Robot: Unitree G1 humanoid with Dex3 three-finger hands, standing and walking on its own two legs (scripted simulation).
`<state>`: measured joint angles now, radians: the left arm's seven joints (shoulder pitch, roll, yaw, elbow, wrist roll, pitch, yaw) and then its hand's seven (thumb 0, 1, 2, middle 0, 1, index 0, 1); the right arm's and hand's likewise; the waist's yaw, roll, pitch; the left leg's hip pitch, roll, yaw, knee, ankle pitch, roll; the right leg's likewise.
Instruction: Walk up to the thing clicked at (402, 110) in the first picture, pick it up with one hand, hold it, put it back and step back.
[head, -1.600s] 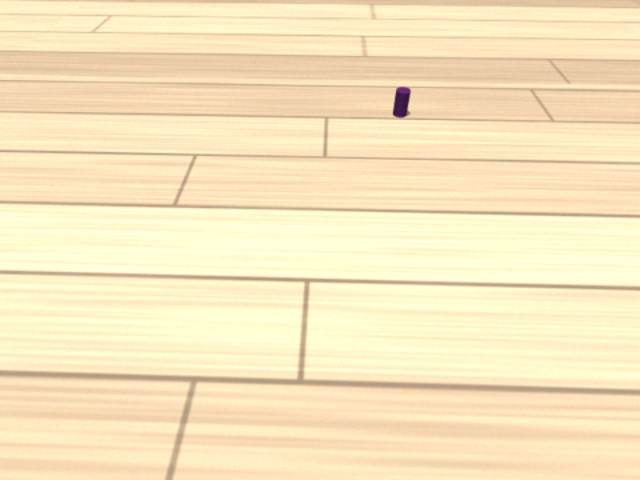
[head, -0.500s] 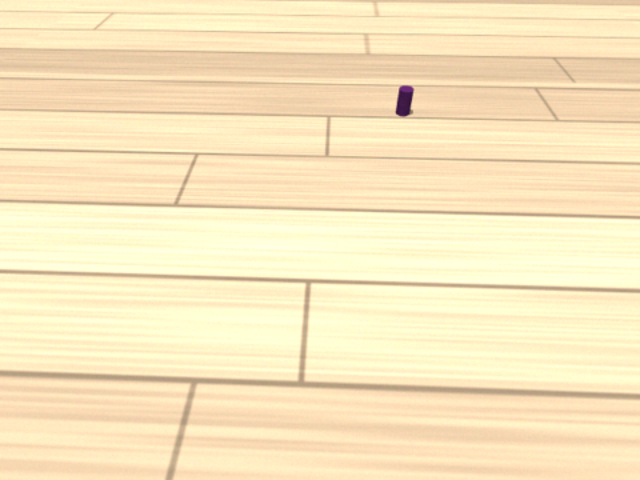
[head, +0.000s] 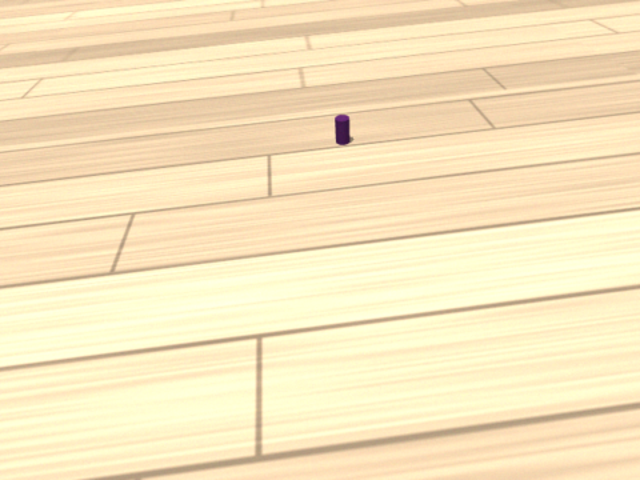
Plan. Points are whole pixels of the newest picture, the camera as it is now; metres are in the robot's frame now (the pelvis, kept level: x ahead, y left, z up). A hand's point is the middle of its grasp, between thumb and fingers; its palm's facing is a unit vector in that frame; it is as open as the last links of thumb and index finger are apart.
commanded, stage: walk up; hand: left
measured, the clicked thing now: (342, 130) +2.19 +0.01 -0.69
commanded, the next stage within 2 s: none
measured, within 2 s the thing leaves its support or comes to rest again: neither
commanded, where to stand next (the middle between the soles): +1.83 -0.15 m, yaw -7 degrees
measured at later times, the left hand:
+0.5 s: hand (199, 327) +0.43 +0.27 -0.13, palm faces -0.19 -0.92 -0.34, open 7.4 cm
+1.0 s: hand (258, 226) +0.70 +0.19 -0.11, palm faces -0.13 -0.91 -0.38, open 7.4 cm
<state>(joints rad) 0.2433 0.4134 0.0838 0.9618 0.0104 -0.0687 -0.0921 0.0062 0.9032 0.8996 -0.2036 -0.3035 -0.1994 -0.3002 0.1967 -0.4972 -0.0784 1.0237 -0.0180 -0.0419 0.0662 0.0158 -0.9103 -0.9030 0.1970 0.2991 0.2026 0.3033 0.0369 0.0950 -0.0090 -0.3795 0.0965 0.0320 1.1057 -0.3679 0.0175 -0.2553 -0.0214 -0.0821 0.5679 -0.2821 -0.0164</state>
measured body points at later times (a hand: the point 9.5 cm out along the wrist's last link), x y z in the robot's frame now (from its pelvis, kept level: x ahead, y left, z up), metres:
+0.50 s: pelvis +0.30 +0.01 +0.01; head +0.32 +0.02 +0.46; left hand +0.44 +0.32 -0.10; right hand +0.32 -0.32 -0.09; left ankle +0.31 +0.14 -0.73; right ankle +0.33 -0.14 -0.68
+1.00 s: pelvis +0.61 -0.07 +0.01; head +0.63 -0.09 +0.46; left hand +0.70 +0.24 -0.09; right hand +0.68 -0.40 -0.11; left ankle +0.75 +0.07 -0.68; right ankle +0.56 -0.18 -0.73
